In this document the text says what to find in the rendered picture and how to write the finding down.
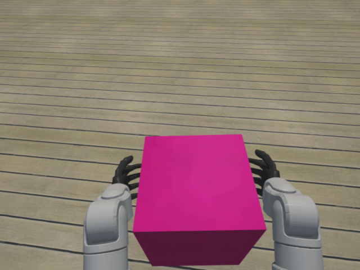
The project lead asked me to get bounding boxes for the carton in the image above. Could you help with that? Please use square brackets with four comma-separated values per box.
[133, 134, 267, 266]

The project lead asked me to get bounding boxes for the robot left hand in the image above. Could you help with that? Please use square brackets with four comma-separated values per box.
[112, 155, 142, 200]

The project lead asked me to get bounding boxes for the robot right hand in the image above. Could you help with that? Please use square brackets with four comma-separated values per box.
[248, 150, 280, 197]

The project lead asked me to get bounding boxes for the left robot forearm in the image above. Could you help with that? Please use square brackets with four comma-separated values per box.
[83, 183, 133, 270]

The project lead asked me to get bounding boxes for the right robot forearm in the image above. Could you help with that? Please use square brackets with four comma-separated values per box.
[262, 177, 324, 270]

